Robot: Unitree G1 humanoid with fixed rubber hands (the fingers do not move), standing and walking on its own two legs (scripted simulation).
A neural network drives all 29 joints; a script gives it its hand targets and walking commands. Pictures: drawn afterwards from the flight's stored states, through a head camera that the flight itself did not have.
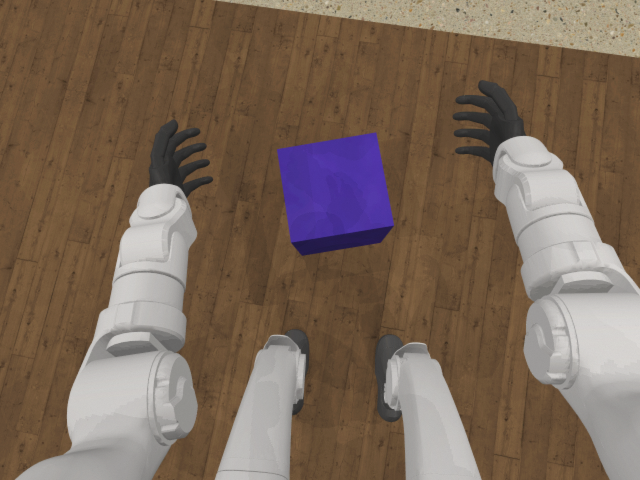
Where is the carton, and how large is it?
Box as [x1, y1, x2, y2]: [277, 133, 393, 255]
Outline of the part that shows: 375,133 277,149 290,238 293,245 302,255 380,242 392,227 393,222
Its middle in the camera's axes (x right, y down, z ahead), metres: +0.03 -0.09 +0.92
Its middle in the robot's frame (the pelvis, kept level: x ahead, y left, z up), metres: +0.54 +0.04 -0.54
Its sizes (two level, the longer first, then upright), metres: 0.210 0.200 0.250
